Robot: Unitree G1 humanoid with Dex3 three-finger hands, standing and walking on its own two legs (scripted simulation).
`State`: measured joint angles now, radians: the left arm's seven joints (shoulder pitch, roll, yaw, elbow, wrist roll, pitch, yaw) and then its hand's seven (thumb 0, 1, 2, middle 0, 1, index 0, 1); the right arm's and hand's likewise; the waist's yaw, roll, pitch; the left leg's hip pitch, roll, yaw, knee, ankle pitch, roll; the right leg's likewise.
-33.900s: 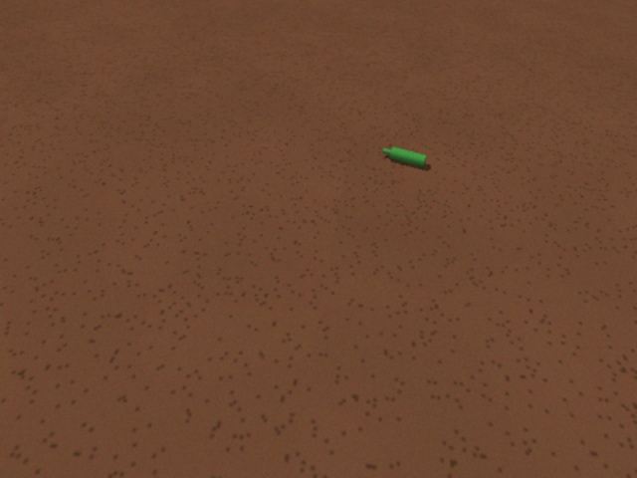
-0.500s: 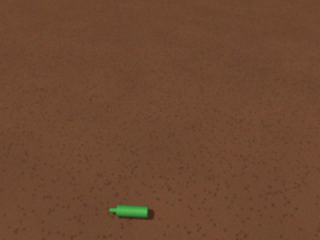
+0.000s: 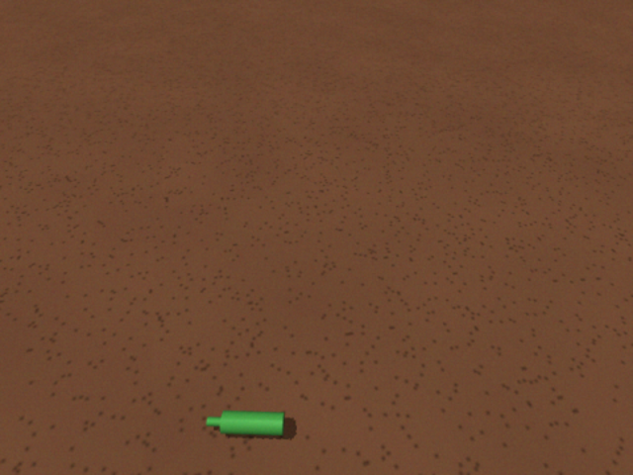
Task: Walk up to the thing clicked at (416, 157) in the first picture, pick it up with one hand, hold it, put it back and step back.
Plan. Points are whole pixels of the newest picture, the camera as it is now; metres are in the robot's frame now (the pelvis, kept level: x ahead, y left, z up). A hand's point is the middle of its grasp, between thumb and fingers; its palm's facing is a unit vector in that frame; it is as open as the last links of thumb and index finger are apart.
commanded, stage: stand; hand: left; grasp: from above
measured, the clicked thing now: (245, 422) +0.46 +0.22 -0.75
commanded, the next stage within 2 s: step back in 0.88 s
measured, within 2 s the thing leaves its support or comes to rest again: neither
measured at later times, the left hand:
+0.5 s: hand out of the picture +0.07 +0.25 -0.16, palm faces +0.00 -0.94 -0.34, open 7.3 cm
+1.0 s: hand out of the picture +0.08 +0.26 -0.16, palm faces +0.01 -0.93 -0.36, open 7.3 cm
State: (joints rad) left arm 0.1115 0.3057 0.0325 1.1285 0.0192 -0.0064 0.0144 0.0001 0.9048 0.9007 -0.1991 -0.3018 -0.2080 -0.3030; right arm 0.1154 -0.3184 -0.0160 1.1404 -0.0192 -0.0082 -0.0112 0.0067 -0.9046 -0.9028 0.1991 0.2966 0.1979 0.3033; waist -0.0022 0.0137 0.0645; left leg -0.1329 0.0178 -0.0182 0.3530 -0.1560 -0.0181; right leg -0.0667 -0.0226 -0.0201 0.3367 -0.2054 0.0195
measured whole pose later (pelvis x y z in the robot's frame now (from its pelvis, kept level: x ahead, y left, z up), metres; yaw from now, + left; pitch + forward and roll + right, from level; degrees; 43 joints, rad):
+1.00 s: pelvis -0.01 +0.00 -0.01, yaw +0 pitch -2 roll -1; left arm 0.09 0.35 0.05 1.07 -0.01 0.01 0.01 0.00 0.90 0.90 -0.20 -0.30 -0.21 -0.30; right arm 0.07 -0.37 -0.03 1.09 0.00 0.02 0.01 0.01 -0.90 -0.90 0.20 0.30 0.20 0.30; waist -0.01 0.02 0.12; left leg -0.24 0.03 -0.02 0.47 -0.19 -0.02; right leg -0.16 -0.01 -0.02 0.42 -0.23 0.01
